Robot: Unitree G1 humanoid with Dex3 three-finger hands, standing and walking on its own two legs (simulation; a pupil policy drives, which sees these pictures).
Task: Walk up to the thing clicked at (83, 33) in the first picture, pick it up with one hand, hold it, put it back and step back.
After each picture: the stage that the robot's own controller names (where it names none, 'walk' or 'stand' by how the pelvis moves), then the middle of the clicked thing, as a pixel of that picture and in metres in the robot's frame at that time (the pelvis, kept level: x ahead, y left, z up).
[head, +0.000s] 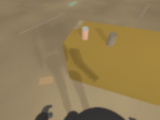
stand; (84, 33) +0.79 +0.11 +0.04
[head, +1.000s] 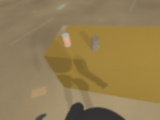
walk; (66, 40) +0.65 +0.29 +0.05
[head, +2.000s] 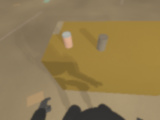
stand; (67, 40) +0.57 +0.23 +0.08
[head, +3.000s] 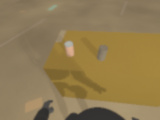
stand; (69, 49) +0.54 +0.21 +0.05
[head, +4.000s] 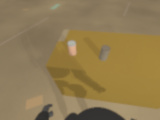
stand; (72, 48) +0.55 +0.19 +0.04
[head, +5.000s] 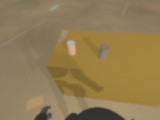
stand; (71, 48) +0.56 +0.21 +0.04
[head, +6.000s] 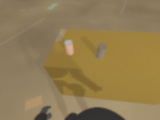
stand; (69, 47) +0.55 +0.22 +0.04
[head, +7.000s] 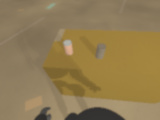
stand; (68, 47) +0.55 +0.23 +0.04
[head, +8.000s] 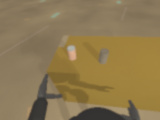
rise first; (71, 53) +0.53 +0.21 +0.04
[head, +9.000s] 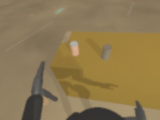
go down; (74, 48) +0.56 +0.21 +0.04
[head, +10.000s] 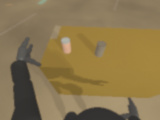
go down; (66, 45) +0.55 +0.20 +0.05
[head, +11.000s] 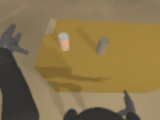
go down; (64, 42) +0.53 +0.19 +0.08
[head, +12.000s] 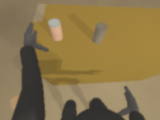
close in; (56, 30) +0.56 +0.20 +0.11
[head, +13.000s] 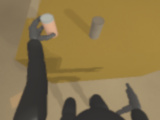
close; (50, 26) +0.57 +0.21 +0.13
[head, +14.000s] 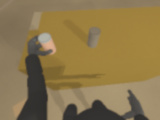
lift; (48, 44) +0.47 +0.23 +0.11
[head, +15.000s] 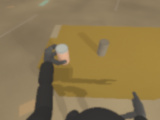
lift; (63, 54) +0.38 +0.19 +0.14
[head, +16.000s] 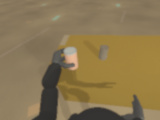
hold; (71, 58) +0.32 +0.14 +0.20
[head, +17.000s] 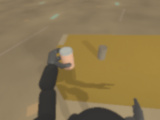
hold; (67, 58) +0.32 +0.16 +0.20
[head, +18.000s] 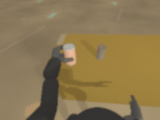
crouch; (70, 54) +0.37 +0.15 +0.18
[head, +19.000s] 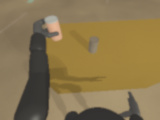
lower; (54, 28) +0.51 +0.19 +0.23
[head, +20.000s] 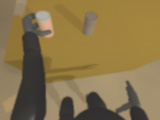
lower; (45, 25) +0.56 +0.19 +0.13
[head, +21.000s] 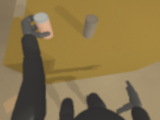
lower; (44, 26) +0.56 +0.20 +0.12
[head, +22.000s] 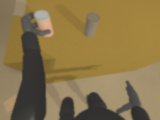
lower; (45, 24) +0.56 +0.20 +0.13
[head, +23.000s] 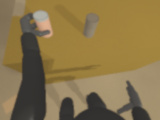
lower; (44, 25) +0.56 +0.20 +0.13
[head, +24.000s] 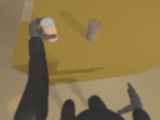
open; (50, 30) +0.55 +0.19 +0.11
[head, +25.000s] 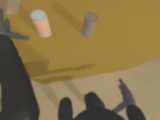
sink last; (42, 25) +0.55 +0.20 +0.13
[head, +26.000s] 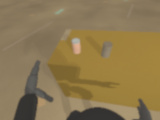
sink last; (76, 46) +0.55 +0.19 +0.09
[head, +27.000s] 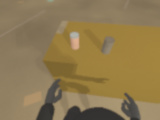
stand; (74, 41) +0.55 +0.17 +0.10
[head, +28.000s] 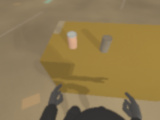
stand; (72, 40) +0.55 +0.18 +0.11
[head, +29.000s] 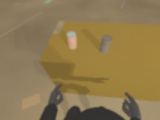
stand; (72, 40) +0.55 +0.18 +0.11
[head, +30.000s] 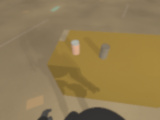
stand; (75, 47) +0.57 +0.17 +0.05
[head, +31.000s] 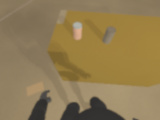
walk; (77, 31) +0.63 +0.13 +0.06
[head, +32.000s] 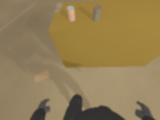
walk; (71, 14) +0.89 +0.25 +0.07
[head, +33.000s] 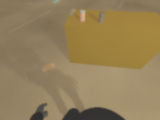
stand; (82, 15) +1.15 +0.19 +0.06
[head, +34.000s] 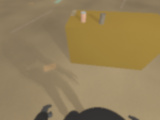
stand; (83, 17) +1.15 +0.18 +0.04
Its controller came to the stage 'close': yes
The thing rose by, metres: 0.21
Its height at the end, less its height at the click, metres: +0.00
